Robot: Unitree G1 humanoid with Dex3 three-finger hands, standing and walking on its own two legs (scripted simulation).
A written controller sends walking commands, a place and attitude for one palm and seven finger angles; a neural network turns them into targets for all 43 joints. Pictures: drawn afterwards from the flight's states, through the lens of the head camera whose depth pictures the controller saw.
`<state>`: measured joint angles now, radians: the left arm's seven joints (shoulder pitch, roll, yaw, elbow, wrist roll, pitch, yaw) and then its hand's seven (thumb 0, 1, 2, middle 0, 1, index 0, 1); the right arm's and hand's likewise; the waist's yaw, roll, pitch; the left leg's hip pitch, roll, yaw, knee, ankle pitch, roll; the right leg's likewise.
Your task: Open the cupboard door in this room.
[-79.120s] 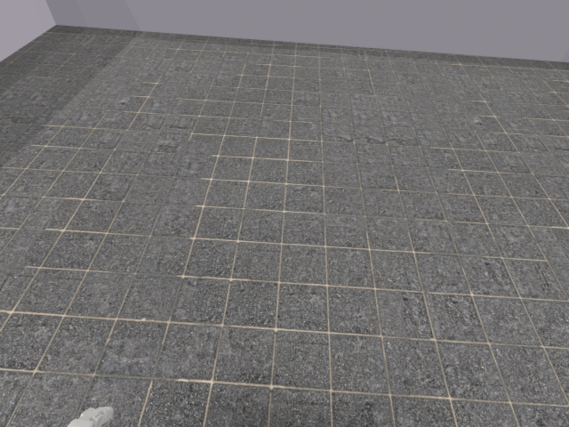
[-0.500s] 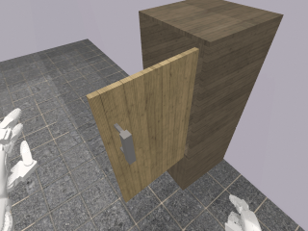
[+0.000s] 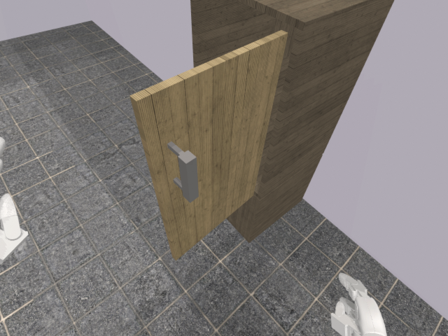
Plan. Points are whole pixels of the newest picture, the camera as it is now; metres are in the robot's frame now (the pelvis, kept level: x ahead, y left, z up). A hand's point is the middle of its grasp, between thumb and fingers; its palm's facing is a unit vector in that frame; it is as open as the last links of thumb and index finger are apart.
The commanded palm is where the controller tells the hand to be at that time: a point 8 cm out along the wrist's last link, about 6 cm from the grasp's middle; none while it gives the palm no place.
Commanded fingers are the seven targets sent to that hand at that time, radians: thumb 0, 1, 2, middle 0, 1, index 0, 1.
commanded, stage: step back with the hand held close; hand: left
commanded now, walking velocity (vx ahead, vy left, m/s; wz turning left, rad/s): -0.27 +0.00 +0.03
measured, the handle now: (182, 172) +0.39 +0.11 +0.07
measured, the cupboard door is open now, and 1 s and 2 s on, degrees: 94 94 94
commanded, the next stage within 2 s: stop stepping back and stand still in 0.56 s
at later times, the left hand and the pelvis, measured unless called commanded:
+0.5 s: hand out of the picture +0.11 +0.28 +0.19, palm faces +0.47 -0.77 -0.42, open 7.4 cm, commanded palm +0.05 +0.30 +0.18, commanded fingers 0.00 0.90 0.90 -0.20 -0.30 -0.20 -0.30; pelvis -0.09 +0.00 +0.01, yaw +0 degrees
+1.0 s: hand out of the picture +0.04 +0.23 +0.16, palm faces +0.34 -0.81 -0.47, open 7.4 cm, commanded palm -0.04 +0.28 +0.18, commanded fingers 0.00 0.90 0.90 -0.20 -0.30 -0.20 -0.30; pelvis -0.19 -0.02 +0.00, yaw -2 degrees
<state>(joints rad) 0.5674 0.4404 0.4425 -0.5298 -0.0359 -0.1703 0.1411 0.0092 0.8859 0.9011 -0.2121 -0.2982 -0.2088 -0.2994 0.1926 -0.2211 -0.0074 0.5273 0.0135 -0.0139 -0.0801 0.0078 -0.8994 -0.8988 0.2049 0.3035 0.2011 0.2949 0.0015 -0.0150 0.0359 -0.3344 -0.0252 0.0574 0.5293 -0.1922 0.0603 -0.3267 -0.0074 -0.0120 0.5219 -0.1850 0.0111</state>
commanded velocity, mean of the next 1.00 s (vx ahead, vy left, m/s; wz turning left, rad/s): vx -0.17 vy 0.03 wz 0.00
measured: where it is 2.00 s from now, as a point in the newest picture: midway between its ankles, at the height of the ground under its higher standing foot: outside the picture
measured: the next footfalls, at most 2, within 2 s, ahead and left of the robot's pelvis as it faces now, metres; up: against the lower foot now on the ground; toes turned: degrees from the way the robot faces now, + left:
right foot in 0.62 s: -0.23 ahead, -0.11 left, -0.01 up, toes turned -4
right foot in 0.98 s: -0.14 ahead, -0.10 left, +0.00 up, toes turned -6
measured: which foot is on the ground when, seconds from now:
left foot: down 0.00-1.00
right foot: down 0.00-0.26, up 0.28-0.60, down 0.62-0.80, up 0.82-0.96, down 0.98-1.00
